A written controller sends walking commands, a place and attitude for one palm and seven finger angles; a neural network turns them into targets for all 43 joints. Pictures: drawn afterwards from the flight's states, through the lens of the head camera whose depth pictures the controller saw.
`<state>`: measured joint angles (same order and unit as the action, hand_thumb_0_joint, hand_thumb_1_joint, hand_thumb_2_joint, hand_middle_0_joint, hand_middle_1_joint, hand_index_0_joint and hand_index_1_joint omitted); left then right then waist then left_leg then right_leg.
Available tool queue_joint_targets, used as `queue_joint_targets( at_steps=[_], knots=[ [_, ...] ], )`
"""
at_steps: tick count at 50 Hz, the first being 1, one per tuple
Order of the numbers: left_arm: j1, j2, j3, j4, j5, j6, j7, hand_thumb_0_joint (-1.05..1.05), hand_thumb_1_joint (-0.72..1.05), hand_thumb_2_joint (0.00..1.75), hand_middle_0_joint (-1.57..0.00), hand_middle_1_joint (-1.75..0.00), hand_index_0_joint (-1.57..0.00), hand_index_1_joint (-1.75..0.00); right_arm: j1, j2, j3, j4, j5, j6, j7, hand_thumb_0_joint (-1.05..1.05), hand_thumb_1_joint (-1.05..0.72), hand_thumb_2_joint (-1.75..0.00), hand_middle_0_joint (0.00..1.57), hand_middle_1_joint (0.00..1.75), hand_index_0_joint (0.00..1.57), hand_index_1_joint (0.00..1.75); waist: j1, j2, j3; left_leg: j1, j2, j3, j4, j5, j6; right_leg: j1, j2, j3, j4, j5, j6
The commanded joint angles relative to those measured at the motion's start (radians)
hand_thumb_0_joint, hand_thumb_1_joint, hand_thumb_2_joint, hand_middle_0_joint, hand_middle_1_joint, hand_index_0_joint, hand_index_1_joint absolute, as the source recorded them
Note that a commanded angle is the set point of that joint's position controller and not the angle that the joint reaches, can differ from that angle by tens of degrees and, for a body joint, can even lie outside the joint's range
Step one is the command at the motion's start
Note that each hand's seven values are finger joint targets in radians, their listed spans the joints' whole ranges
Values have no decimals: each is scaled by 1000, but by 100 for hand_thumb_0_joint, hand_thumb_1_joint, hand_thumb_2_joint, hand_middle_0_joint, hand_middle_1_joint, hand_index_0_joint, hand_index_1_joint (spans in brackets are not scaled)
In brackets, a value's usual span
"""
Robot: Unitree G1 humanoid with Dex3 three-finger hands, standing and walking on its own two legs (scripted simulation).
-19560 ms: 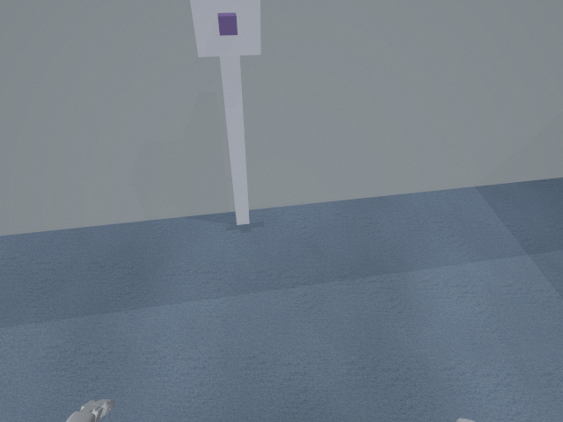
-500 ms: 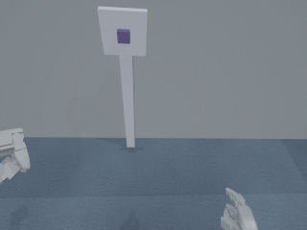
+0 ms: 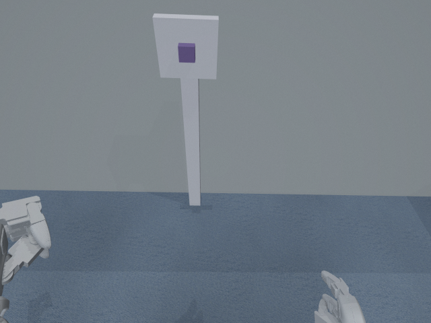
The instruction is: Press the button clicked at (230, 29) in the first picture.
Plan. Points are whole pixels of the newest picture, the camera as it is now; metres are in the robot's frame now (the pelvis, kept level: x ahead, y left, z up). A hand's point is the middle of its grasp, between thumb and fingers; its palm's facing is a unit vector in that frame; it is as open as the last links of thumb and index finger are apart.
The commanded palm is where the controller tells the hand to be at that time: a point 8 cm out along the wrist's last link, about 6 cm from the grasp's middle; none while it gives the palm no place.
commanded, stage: stop stepping back and stand still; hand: left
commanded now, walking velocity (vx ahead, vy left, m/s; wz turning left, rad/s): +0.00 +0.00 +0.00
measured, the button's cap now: (187, 52) +0.80 +0.14 +0.12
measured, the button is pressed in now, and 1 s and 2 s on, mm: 0 0 0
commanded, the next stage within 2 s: let the arm hang, fingers relaxed in 0.14 s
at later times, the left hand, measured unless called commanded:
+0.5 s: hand out of the picture +0.08 +0.21 -0.15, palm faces -0.03 -0.96 -0.27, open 3.2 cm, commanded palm none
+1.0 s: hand out of the picture -0.02 +0.21 -0.18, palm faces +0.06 -0.96 -0.27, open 6.9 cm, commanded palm none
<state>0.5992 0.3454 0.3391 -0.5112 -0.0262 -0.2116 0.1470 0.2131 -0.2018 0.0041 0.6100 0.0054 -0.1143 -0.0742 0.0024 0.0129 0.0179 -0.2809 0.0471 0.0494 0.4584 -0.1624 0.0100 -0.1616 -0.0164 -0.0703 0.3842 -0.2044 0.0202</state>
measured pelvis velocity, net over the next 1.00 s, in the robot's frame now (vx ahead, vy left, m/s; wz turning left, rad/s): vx -0.01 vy -0.01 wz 0.03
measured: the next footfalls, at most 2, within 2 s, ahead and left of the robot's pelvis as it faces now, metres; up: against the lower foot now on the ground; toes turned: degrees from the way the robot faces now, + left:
none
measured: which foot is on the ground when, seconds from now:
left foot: down 0.00-1.00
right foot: down 0.00-1.00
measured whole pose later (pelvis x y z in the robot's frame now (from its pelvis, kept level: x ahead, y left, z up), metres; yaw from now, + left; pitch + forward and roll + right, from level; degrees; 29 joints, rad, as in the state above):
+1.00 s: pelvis -0.01 -0.01 -0.01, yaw +2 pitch -2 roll -1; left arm 0.27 0.23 0.04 1.13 0.02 0.02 0.01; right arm 0.28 -0.19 -0.03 1.10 -0.02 0.02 -0.01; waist -0.01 0.03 0.03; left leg -0.30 0.03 0.02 0.52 -0.18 0.00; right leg -0.19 -0.03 -0.09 0.50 -0.27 0.00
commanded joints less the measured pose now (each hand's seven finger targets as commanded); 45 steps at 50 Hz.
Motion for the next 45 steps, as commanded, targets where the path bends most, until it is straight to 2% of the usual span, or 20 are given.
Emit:
queue_joint_targets(
  at_steps=[1,11,12,13,15,17,19,21,22,24,26,27,29,31,32,34,40,41,43,45],
  knots=[
    [0,162,103,-221,-8,-60,17,0,90,90,-130,-150,-130,-150,-93,-116,-43,-163,-4,-54,-6,0,-90,-90,20,30,20,30,-1,63,-51,21,9,-70,-133,-107,-3,-17,-1,49,-80,-51,-11],
    [36,167,114,-225,-11,-67,21,0,90,90,-130,-150,-130,-150,-81,-116,-42,-162,-5,-61,-9,0,-90,-90,20,30,20,30,2,60,-69,23,12,-73,-141,-104,-3,4,7,45,-72,-22,-8],
    [-123,44,-282,619,51,63,-105,0,90,90,-130,-150,-130,-150,-148,-276,-79,108,1,-122,90,0,-90,-90,20,30,20,30,-45,78,-6,-35,63,-105,12,121,-6,-167,-55,-3,70,12,-35],
    [-149,72,-225,642,50,168,-134,0,90,90,-126,-146,-126,-146,-69,-292,-89,108,6,-18,92,0,-90,-90,20,30,20,30,-33,70,-47,-3,87,-103,10,159,3,-161,-93,55,46,-3,-43],
    [-174,70,-224,667,57,196,-144,0,90,90,-119,-138,-119,-138,-62,-272,-82,85,-5,23,87,0,-90,-90,20,30,20,30,-25,63,-59,-79,115,-145,-7,69,36,-148,-58,29,123,-111,-48],
    [-214,91,-236,772,64,192,-147,0,90,90,-112,-130,-112,-130,-79,-277,-66,86,-18,48,86,0,-90,-90,20,30,20,30,-12,-67,-64,-105,100,-176,-19,13,48,-104,-44,46,128,-117,-62],
    [-264,98,-246,893,65,193,-148,0,90,90,-104,-122,-104,-122,-70,-256,-57,115,-26,67,85,0,-90,-90,20,30,20,30,-13,-200,-81,-65,57,-148,35,-3,42,-121,-93,85,64,-102,-80],
    [-323,91,-261,1016,60,203,-143,0,90,90,-97,-114,-97,-114,-34,-210,-47,152,-29,91,82,0,-90,-90,20,30,20,30,-29,-264,-96,14,6,-88,125,8,22,-180,-159,125,9,-92,-110],
    [-352,82,-273,1066,56,213,-137,0,90,90,-93,-110,-93,-110,-14,-195,-42,171,-33,105,80,0,-90,-90,20,30,20,30,-39,-225,-82,50,-8,-68,166,-18,10,-225,-174,121,-5,-130,-123],
    [-377,49,-292,1153,52,226,-131,0,90,90,-86,-102,-86,-102,13,-148,-32,206,-38,123,79,0,-90,-90,20,30,20,30,-48,-69,-49,62,6,-67,139,-31,5,-264,-162,106,11,-195,-116],
    [-333,30,-301,1240,48,229,-132,0,90,90,-79,-94,-79,-94,1,-159,-27,232,-41,121,78,0,-90,-90,20,30,20,30,-22,137,-15,-44,61,-160,-33,-70,25,-177,-82,57,81,-203,-69],
    [-296,36,-298,1280,48,230,-131,0,90,90,-75,-90,-75,-90,-10,-182,-29,237,-39,121,75,0,-90,-90,20,30,20,30,1,203,-10,-112,81,-205,-98,-141,37,-97,-53,41,101,-185,-54],
    [-249,17,-296,1371,44,226,-132,0,90,90,-68,-82,-68,-82,-8,-171,-33,271,-38,121,67,0,-90,-90,20,30,20,30,22,232,-15,-158,82,-213,-156,-240,40,-13,-45,33,106,-145,-56],
    [-231,2,-279,1424,48,222,-133,0,90,90,-60,-74,-60,-74,8,-166,-44,293,-38,122,59,0,-90,-90,20,30,20,30,23,248,-28,-142,72,-204,-171,-299,37,4,-44,30,84,-144,-66],
    [-237,28,-281,1441,47,218,-135,0,90,90,-57,-70,-57,-70,17,-189,-51,301,-34,123,58,0,-90,-90,20,30,20,30,22,208,-20,-120,72,-206,-165,-292,36,-4,-46,33,64,-140,-70],
    [-254,27,-281,1476,46,213,-136,0,90,90,-49,-62,-49,-62,47,-172,-55,330,-32,125,56,0,-90,-90,20,30,20,30,12,127,-11,-98,58,-182,-144,-295,30,-25,-65,53,18,-170,-77],
    [-337,43,-283,1537,44,207,-131,0,90,90,-27,-38,-27,-38,133,-128,-64,407,-29,139,57,0,-90,-90,20,30,20,30,-34,-126,50,84,6,-69,59,-148,9,-256,-162,125,-155,-373,-118],
    [-357,41,-281,1539,45,209,-128,0,90,90,-24,-34,-24,-34,150,-117,-66,421,-28,141,56,0,-90,-90,20,30,20,30,-44,-145,56,112,2,-60,99,-132,8,-294,-174,134,-170,-396,-126],
    [-379,44,-280,1547,45,209,-125,0,90,90,-20,-30,-20,-30,169,-105,-63,444,-29,139,57,0,-90,-90,20,30,20,30,-53,-122,65,132,8,-54,109,-110,10,-322,-177,127,-161,-390,-128],
    [-370,31,-282,1563,43,210,-126,0,90,90,-20,-30,-20,-30,164,-104,-56,455,-30,131,56,0,-90,-90,20,30,20,30,-45,-76,87,99,32,-84,24,-94,16,-287,-142,96,-104,-331,-108]
  ],
)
